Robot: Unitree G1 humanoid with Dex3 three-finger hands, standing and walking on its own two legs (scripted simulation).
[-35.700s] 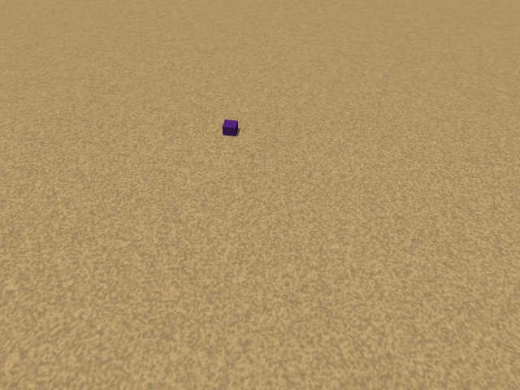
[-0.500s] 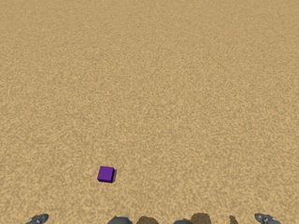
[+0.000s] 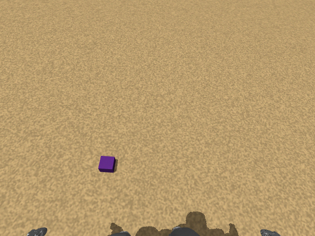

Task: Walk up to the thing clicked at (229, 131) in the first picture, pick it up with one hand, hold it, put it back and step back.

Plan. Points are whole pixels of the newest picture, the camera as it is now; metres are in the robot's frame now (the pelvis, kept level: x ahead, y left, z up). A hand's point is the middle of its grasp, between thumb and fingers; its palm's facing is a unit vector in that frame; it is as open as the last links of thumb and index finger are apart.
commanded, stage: step back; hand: left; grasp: from above
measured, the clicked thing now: (107, 164) +0.56 +0.26 -0.73
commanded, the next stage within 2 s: none
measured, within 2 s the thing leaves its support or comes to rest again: neither
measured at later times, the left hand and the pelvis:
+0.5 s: hand out of the picture -0.01 +0.26 -0.15, palm faces +0.01 -0.93 -0.36, open 7.4 cm; pelvis -0.14 -0.01 +0.00, yaw +2 degrees
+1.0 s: hand out of the picture -0.22 +0.21 -0.13, palm faces +0.00 -0.91 -0.42, open 7.4 cm; pelvis -0.31 -0.06 +0.00, yaw +1 degrees
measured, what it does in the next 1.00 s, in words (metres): walks backwards: right foot, then left foot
